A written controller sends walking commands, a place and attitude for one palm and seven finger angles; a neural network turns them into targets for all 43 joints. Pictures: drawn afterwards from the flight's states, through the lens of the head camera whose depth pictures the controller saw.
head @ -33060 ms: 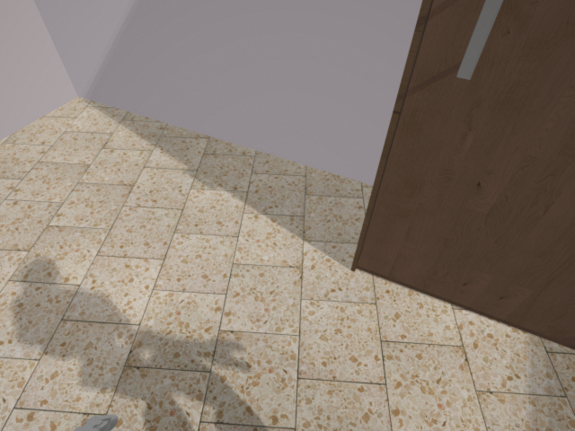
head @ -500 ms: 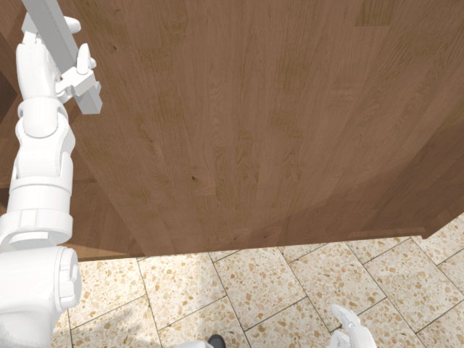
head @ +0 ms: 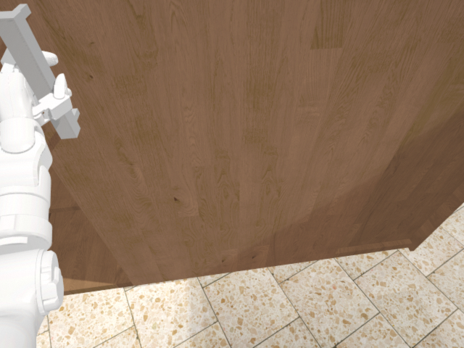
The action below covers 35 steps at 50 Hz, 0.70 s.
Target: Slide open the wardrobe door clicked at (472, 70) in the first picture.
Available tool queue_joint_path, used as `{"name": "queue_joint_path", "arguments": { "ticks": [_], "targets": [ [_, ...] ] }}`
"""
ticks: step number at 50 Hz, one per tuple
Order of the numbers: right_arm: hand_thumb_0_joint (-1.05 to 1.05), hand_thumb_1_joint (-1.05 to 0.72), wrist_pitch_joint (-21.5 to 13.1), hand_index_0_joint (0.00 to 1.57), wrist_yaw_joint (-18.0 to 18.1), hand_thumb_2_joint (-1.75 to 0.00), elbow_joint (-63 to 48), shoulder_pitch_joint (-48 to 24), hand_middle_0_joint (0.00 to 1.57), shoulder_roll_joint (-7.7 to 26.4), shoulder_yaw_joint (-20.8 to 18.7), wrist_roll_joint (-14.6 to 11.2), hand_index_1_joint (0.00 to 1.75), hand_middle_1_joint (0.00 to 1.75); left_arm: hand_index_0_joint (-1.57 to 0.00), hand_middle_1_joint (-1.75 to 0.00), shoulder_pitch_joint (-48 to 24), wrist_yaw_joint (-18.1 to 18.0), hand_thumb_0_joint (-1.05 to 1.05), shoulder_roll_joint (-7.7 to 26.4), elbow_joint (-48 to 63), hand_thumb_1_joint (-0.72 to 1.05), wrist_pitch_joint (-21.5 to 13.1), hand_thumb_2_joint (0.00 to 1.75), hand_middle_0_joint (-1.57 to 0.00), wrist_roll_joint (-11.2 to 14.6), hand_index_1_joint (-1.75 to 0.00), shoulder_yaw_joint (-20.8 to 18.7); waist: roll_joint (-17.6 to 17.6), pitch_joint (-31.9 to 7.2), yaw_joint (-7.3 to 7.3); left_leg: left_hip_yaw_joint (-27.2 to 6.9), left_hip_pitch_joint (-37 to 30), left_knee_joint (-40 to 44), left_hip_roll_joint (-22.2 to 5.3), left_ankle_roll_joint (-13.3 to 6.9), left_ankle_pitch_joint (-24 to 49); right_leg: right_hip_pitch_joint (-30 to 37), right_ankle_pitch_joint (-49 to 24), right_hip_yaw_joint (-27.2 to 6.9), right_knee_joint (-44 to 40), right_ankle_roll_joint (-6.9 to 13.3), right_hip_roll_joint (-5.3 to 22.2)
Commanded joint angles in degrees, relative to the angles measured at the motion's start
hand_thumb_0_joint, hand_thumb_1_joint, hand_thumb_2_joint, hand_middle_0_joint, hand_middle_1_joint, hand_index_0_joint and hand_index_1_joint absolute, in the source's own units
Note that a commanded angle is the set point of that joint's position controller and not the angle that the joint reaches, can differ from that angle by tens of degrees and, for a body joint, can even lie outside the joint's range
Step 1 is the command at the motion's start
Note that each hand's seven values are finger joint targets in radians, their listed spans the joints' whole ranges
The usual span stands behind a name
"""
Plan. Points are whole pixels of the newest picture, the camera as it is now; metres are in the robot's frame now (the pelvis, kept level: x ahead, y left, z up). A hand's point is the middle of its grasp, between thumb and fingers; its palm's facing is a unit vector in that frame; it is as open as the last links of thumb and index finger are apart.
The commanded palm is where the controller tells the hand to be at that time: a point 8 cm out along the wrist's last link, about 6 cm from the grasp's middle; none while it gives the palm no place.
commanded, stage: stop walking and hold the door there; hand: left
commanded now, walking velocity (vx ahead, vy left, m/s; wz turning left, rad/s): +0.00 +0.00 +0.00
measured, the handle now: (48, 76) +0.47 +0.32 +0.24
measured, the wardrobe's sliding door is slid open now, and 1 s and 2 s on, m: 0.45 0.45 0.45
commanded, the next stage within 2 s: loosen the grip on the handle in 0.24 s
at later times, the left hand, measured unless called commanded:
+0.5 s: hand (53, 95) +0.43 +0.30 +0.23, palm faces +0.45 -0.88 -0.16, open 7.4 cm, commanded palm +0.38 +0.32 +0.22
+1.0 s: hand (55, 99) +0.43 +0.30 +0.22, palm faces +0.46 -0.86 -0.21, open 14.4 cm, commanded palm +0.39 +0.33 +0.22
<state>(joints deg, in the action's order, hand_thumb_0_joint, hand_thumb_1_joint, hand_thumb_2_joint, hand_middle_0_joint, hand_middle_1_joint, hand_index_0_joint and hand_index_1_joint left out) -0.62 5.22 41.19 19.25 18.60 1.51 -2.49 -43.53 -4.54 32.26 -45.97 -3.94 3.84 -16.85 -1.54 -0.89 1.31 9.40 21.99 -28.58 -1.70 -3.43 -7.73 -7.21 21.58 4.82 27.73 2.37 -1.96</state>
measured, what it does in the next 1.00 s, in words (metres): stands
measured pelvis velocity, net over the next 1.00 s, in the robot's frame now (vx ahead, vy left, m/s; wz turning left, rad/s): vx -0.04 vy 0.01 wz -0.03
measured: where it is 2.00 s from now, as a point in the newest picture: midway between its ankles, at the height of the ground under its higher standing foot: outside the picture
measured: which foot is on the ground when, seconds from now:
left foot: down 0.00-1.00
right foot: down 0.00-1.00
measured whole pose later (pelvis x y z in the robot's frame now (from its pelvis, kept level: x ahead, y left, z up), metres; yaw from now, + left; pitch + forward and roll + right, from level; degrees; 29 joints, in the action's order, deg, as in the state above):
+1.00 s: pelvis -0.04 +0.01 -0.01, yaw -2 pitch +4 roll -3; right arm -3.7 2.9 43.7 25.8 15.5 0.5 0.4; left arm -52.9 -5.0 37.6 -54.3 -3.3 -5.6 -21.9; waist -0.8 -1.1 5.5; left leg 2.6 31.0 -32.5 -0.4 -4.2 -5.4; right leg -17.2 20.2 3.1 33.6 2.5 -4.8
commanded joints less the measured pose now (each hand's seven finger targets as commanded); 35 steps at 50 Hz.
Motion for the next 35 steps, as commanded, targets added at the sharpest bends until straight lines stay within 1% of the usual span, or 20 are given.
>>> {"name": "queue_joint_path", "arguments": {
  "ticks": [1, 3, 4, 11, 13, 16, 17, 18, 19, 20, 21, 22, 23, 25, 26, 27, 28, 30, 33, 35],
  "targets": [
    [0.00, -0.90, -2.0, 0.20, 1.1, -0.90, -7.6, -3.0, 0.20, 7.2, -2.5, -0.6, 0.30, 0.30, -0.45, -1.40, -16.5, 1.5, 0.00, 8.4, 9.0, 0.90, -1.9, 0.90, -0.45, -1.5, -1.40, 2.1, 1.2, -13.9, 0.08, -11.4, -13.7, -1.6, -10.0, 1.5, 16.8, -2.8, -23.7, -7.4, -2.0, -1.8, 11.2],
    [0.00, -0.90, -1.5, 0.20, 1.2, -0.90, -7.5, -3.0, 0.20, 7.7, -2.5, -0.7, 0.30, 0.30, -0.45, -1.40, -15.4, 1.4, 0.00, 10.2, 8.8, 0.90, -1.8, 0.90, -0.45, -1.6, -1.40, 0.8, -0.4, -13.7, -0.18, -11.9, -13.7, -1.9, -10.5, 0.7, 20.0, -2.9, -25.3, -7.0, -0.7, -2.4, 10.5],
    [0.00, -0.90, -1.4, 0.20, 1.1, -0.90, -7.7, -3.1, 0.20, 7.4, -2.4, -0.7, 0.30, 0.30, -0.45, -1.40, -15.4, 1.6, 0.00, 8.5, 9.4, 0.90, -1.7, 0.90, -0.45, -1.6, -1.40, 2.4, -0.7, -13.5, -0.12, -12.1, -13.5, -2.0, -10.6, 0.6, 19.4, -3.1, -24.5, -7.1, -0.8, -2.5, 10.4],
    [0.00, -0.90, -0.9, 0.20, 1.2, -0.90, -7.9, -3.3, 0.20, 6.8, -2.1, -0.8, 0.30, 0.30, -0.45, -1.40, -13.7, 1.3, 0.00, 9.4, 9.0, 0.90, -1.7, 0.90, -0.45, -1.5, -1.40, 1.2, 2.6, -12.1, -0.14, -10.9, -11.2, -2.7, -9.6, 1.1, 13.7, -2.7, -24.0, -8.0, -2.6, -2.3, 11.5],
    [0.00, -0.90, -0.7, 0.20, 1.4, -0.90, -8.0, -3.5, 0.20, 7.2, -2.2, -0.9, 0.30, 0.30, -0.45, -1.40, -13.7, 1.2, 0.00, 11.3, 9.2, 0.90, -1.8, 0.90, -0.45, -1.6, -1.40, -0.4, 3.1, -13.2, -0.36, -10.3, -11.8, -2.8, -9.3, 0.9, 16.5, -1.3, -29.1, -7.4, -1.4, -2.7, 11.4],
    [0.00, -0.90, -0.7, 0.20, 1.3, -0.90, -8.3, -3.6, 0.20, 6.9, -2.0, -0.8, 0.30, 0.30, -0.45, -1.40, -14.3, 1.6, 0.00, 9.3, 9.9, 0.90, -2.0, 0.90, -0.45, -1.6, -1.40, 1.3, 1.2, -13.5, -0.17, -11.3, -13.3, -2.0, -9.6, 0.6, 16.1, -3.0, -24.4, -6.8, -1.1, -2.9, 10.5],
    [0.00, -0.90, -4.6, 0.20, -0.3, -0.90, -12.4, -0.9, 0.20, 4.2, -1.8, -2.2, 0.30, 0.30, -0.45, -1.40, -64.0, -0.8, 0.00, 42.8, 20.6, 0.90, -7.3, 0.90, -0.45, -10.5, -1.40, -22.4, -5.5, -6.1, 0.91, -12.7, -9.6, 4.1, -3.5, -0.4, 4.9, -5.7, -4.7, -10.6, -4.0, -3.1, 5.2],
    [0.00, -0.90, -4.5, 0.20, -2.4, -0.90, -1.9, 2.1, 0.20, 5.4, -5.7, 4.4, 0.30, 0.30, -0.45, -1.40, -52.8, 3.5, 0.00, 29.2, -5.4, 0.78, 0.2, 0.84, -0.45, -15.0, -1.40, -13.9, 7.8, -14.5, 2.29, -8.3, -10.0, -4.2, 0.5, 1.0, 18.7, -12.9, -32.6, -4.6, 3.1, 0.1, 2.1],
    [0.00, -0.90, -4.1, 0.20, -3.6, -0.90, -5.2, 3.8, 0.20, 6.6, -5.7, 2.7, 0.30, 0.30, -0.45, -1.40, -44.5, 3.9, 0.00, 17.8, -0.5, 0.66, 1.0, 0.78, -0.45, -9.2, -1.40, -9.1, 16.2, -15.5, 5.39, -9.4, -15.0, -4.6, 0.2, -0.4, 23.1, -13.0, -38.8, -2.4, 2.6, -2.0, 0.0],
    [0.00, -0.90, -4.9, 0.20, -3.6, -0.90, -6.2, 4.5, 0.20, 7.7, -6.3, 3.6, 0.30, 0.30, -0.45, -1.40, -37.2, 4.6, 0.00, 23.8, 0.2, 0.54, 1.2, 0.73, -0.45, -10.0, -1.40, -17.0, 15.1, -22.0, 2.24, -9.6, -19.5, -3.3, -0.8, -0.5, 27.3, -10.4, -42.1, -4.2, 2.1, -2.8, 1.0],
    [0.00, -0.90, -5.0, 0.20, -3.7, -0.90, -8.1, 1.5, 0.20, 7.2, -5.7, 4.1, 0.30, 0.30, -0.45, -1.40, -43.3, 5.3, 0.00, 21.8, 8.6, 0.42, -0.1, 0.67, -0.45, -9.7, -1.40, -11.8, 4.8, -24.4, 1.98, -9.5, -23.2, -3.9, 0.3, -0.1, 27.6, -10.7, -39.8, -5.5, 0.9, -2.6, 1.2],
    [0.00, -0.90, -4.9, 0.20, -3.4, -0.90, -7.8, 2.2, 0.20, 6.4, -5.8, 4.5, 0.30, 0.30, -0.45, -1.40, -39.8, 4.4, 0.00, 23.2, 9.5, 0.30, 0.1, 0.61, -0.45, -9.8, -1.40, -14.3, -3.5, -26.9, 0.35, -10.0, -26.7, -4.3, -0.4, 0.1, 29.6, -10.8, -36.1, -5.7, 1.0, -1.8, 1.3],
    [0.00, -0.90, -4.7, 0.20, -4.0, -0.90, -8.0, 0.8, 0.20, 5.2, -4.9, 4.3, 0.30, 0.30, -0.45, -1.40, -44.0, 3.6, 0.00, 17.9, 12.3, 0.17, 0.8, 0.55, -0.45, -11.8, -1.40, -7.2, -13.0, -25.4, 1.14, -10.0, -28.7, -4.6, 0.0, 0.9, 26.7, -16.5, -25.7, -6.0, -0.4, -0.6, 0.7],
    [0.00, -0.90, -4.4, 0.20, -4.1, -0.90, -7.0, 1.2, 0.20, 5.3, -4.6, 4.1, 0.30, 0.30, -0.45, -1.40, -42.7, 1.2, 0.00, 12.7, 4.9, -0.07, 1.9, 0.43, -0.45, -13.5, -1.40, -2.3, -13.5, -15.2, 3.24, -12.0, -23.4, -2.3, -0.7, 1.5, 7.5, -23.4, -11.4, -4.3, -2.2, 0.5, -0.1],
    [0.00, -0.90, -4.4, 0.20, -4.1, -0.90, -7.2, 1.7, 0.20, 5.8, -4.7, 4.0, 0.30, 0.30, -0.45, -1.40, -41.6, 0.2, 0.00, 15.4, 4.0, -0.19, 1.7, 0.37, -0.45, -14.1, -1.40, -4.1, -11.3, -14.8, 3.15, -13.0, -21.0, -0.8, -0.8, 1.4, 1.0, -23.1, -8.6, -4.3, -2.4, 0.6, 0.0],
    [0.00, -0.90, -4.5, 0.20, -3.4, -0.90, -7.7, 1.3, 0.20, 6.4, -4.8, 4.1, 0.30, 0.30, -0.45, -1.40, -40.4, -0.3, 0.00, 16.4, 3.0, -0.31, 1.2, 0.32, -0.45, -13.7, -1.40, -5.3, -5.2, -15.1, 3.18, -12.8, -18.5, -0.9, -0.6, 0.6, 0.4, -20.3, -9.2, -4.5, -3.2, 0.6, 0.5],
    [0.00, -0.90, -4.3, 0.20, -3.1, -0.90, -7.8, 1.4, 0.20, 6.7, -4.8, 3.7, 0.30, 0.30, -0.44, -1.38, -42.0, -0.3, 0.00, 17.2, 3.9, -0.43, 0.9, 0.26, -0.44, -12.9, -1.38, -4.7, -3.4, -17.4, 3.84, -12.5, -17.3, -0.5, -0.3, 0.4, -1.3, -20.0, -8.1, -4.7, -2.9, 0.0, 0.5],
    [0.00, -0.90, -4.4, 0.20, -2.6, -0.90, -6.6, 2.2, 0.20, 6.7, -4.7, 3.0, 0.30, 0.30, -0.41, -1.35, -43.9, 0.7, 0.00, 15.8, 0.0, -0.55, -0.2, 0.20, -0.41, -10.3, -1.35, -3.8, 2.1, -15.4, 4.73, -12.3, -14.1, -0.6, -0.2, 0.2, -5.6, -21.2, -3.9, -5.6, -3.4, -0.7, 0.5],
    [0.00, -0.90, -5.1, 0.20, -2.4, -0.90, -4.9, 3.2, 0.20, 6.8, -4.8, 3.2, 0.30, 0.30, -0.37, -1.30, -52.2, 0.6, 0.00, 16.4, 0.8, -0.55, -3.2, 0.20, -0.37, -9.7, -1.30, -2.1, -2.3, -17.5, 5.90, -13.0, -14.9, -0.8, -0.2, 0.6, -9.4, -23.7, 0.5, -6.4, -3.0, -0.9, 0.5],
    [0.00, -0.90, -5.6, 0.20, -2.7, -0.90, -3.8, 4.5, 0.20, 6.7, -4.7, 3.3, 0.30, 0.30, -0.34, -1.27, -50.8, -0.4, 0.00, 15.5, -3.4, -0.55, -3.6, 0.20, -0.34, -11.2, -1.27, -1.0, -4.5, -15.6, 5.93, -13.6, -13.0, -1.1, -0.1, 0.8, -13.0, -26.1, 3.2, -6.0, -2.1, -0.7, 0.1]
  ]
}}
